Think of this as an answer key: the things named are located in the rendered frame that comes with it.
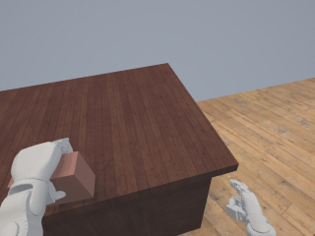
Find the table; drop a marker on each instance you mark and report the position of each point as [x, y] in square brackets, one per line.
[151, 148]

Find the right robot hand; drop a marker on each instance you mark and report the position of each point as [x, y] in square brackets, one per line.
[238, 208]

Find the sponge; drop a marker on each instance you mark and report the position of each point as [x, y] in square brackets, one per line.
[72, 176]

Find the robot left forearm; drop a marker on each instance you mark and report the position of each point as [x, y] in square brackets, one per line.
[22, 211]

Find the robot right forearm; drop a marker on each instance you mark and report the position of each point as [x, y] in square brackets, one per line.
[258, 225]

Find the left robot hand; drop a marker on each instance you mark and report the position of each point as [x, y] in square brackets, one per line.
[39, 162]

